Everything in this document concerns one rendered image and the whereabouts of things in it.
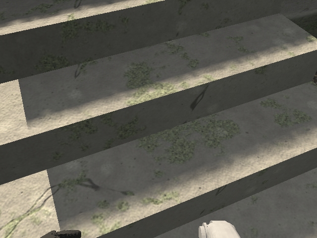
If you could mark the right robot thigh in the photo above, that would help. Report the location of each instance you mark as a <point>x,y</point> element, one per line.
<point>217,229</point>

